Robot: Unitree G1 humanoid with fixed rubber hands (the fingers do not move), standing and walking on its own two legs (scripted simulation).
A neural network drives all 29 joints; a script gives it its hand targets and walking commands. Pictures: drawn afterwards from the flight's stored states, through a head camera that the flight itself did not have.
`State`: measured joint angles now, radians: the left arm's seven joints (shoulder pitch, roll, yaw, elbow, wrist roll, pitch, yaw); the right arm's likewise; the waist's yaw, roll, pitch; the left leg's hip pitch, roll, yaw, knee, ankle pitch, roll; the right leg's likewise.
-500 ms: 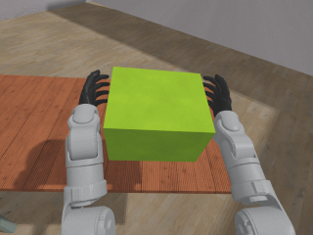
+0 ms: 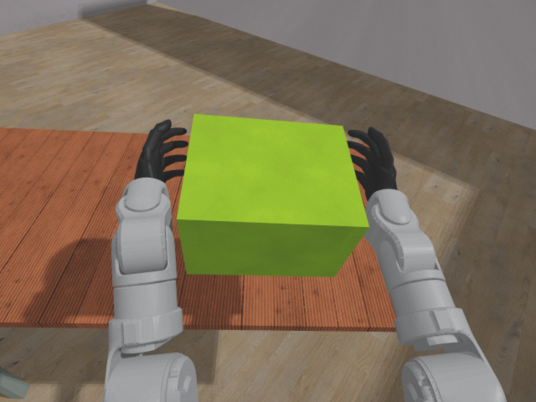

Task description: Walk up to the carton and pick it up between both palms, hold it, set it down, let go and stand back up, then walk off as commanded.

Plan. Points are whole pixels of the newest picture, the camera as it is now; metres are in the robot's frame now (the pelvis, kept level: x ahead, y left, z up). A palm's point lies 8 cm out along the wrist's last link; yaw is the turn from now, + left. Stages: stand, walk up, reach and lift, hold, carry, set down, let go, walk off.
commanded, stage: hold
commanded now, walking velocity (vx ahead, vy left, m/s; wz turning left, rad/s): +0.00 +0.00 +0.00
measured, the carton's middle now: (266, 198) +0.36 +0.01 +0.14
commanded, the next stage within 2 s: none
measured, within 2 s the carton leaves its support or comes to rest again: neither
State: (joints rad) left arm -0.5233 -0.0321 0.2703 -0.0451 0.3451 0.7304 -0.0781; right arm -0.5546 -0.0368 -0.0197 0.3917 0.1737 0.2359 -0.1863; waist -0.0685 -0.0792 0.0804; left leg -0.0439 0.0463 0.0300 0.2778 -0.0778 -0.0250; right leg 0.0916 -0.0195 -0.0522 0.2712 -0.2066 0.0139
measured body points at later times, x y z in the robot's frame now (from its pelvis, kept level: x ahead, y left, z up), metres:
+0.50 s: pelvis +0.00 +0.00 +0.00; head -0.03 +0.03 +0.45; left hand +0.36 +0.17 +0.18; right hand +0.37 -0.15 +0.18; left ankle +0.06 +0.14 -0.75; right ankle -0.02 -0.12 -0.75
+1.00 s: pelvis +0.00 +0.00 +0.00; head -0.03 +0.03 +0.45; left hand +0.36 +0.17 +0.18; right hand +0.37 -0.15 +0.17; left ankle +0.06 +0.14 -0.75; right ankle -0.02 -0.12 -0.75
